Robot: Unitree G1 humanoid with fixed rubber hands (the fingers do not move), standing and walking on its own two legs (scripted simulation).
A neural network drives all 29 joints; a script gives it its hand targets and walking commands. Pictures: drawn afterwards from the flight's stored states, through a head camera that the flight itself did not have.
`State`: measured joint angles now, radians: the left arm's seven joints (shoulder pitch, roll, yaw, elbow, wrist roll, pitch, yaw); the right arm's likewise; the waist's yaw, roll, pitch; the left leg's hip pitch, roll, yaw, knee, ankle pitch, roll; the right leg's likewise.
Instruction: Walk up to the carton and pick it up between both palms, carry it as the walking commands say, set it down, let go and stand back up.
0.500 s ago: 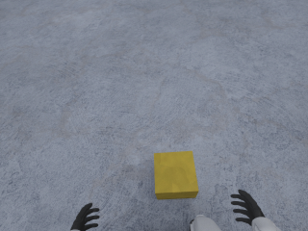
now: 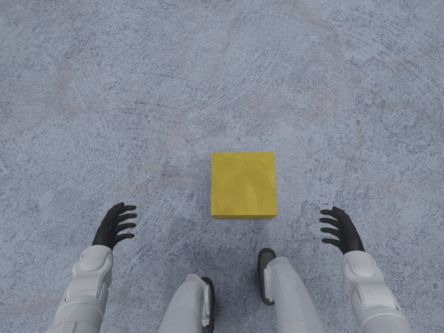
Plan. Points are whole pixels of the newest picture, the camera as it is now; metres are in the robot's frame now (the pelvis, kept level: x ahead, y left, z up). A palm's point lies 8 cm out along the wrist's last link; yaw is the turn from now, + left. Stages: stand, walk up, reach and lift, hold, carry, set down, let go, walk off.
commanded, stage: reach and lift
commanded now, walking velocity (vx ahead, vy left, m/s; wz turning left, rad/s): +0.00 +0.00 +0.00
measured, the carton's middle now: (242, 187) +0.46 -0.03 -0.63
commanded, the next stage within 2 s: none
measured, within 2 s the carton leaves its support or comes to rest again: neither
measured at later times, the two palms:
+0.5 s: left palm (134, 176) +0.40 +0.22 -0.15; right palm (328, 172) +0.40 -0.21 -0.18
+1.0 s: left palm (151, 168) +0.44 +0.21 -0.25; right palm (309, 162) +0.45 -0.19 -0.26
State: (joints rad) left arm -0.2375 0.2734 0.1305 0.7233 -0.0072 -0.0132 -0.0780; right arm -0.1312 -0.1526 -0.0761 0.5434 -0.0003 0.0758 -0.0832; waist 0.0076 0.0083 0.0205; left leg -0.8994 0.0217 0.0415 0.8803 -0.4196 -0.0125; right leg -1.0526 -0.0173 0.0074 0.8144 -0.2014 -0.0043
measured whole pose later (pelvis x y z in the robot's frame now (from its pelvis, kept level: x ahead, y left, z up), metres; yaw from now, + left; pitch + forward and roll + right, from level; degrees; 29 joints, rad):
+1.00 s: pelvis -0.05 +0.00 -0.05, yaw +4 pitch +38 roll +3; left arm -1.18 0.32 0.24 0.66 -0.07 0.15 -0.01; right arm -1.13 -0.27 -0.33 0.58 0.00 0.18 -0.09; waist -0.02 -0.02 0.43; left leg -1.36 -0.02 0.02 1.08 -0.38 -0.01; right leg -1.49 -0.03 0.05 1.00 -0.14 -0.01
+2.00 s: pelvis -0.10 +0.00 -0.30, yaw +7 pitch +37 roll +1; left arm -1.57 0.46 -0.04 0.96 -0.28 0.17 0.09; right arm -1.53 -0.43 -0.25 1.07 0.05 0.10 -0.14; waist -0.07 0.03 0.52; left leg -2.11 -0.08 -0.01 2.08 -0.62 -0.03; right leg -2.23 -0.03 0.07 1.92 -0.34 0.04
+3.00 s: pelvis -0.09 +0.00 -0.33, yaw +8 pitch +36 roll +0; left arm -1.58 0.34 -0.07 1.05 -0.19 0.11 0.07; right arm -1.59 -0.45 -0.28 1.30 0.07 0.01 -0.06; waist -0.07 0.00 0.52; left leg -2.17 -0.09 -0.04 2.20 -0.66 -0.05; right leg -2.30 -0.06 0.05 2.04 -0.38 0.04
